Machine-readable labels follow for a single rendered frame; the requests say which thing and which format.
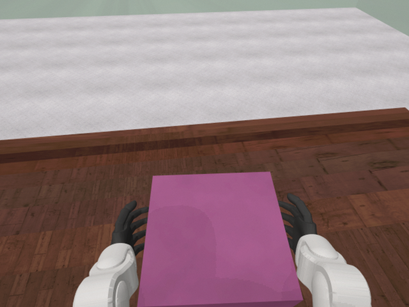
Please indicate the left robot forearm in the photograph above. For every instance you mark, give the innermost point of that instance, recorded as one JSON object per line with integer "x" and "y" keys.
{"x": 111, "y": 281}

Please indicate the carton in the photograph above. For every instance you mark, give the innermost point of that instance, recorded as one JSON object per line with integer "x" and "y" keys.
{"x": 216, "y": 240}

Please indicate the right robot forearm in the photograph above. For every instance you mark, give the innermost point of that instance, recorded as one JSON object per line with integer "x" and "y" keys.
{"x": 324, "y": 271}

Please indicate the robot right hand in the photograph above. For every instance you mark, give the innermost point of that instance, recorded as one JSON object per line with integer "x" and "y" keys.
{"x": 301, "y": 220}

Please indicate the robot left hand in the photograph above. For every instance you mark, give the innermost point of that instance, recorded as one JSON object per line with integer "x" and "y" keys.
{"x": 124, "y": 228}

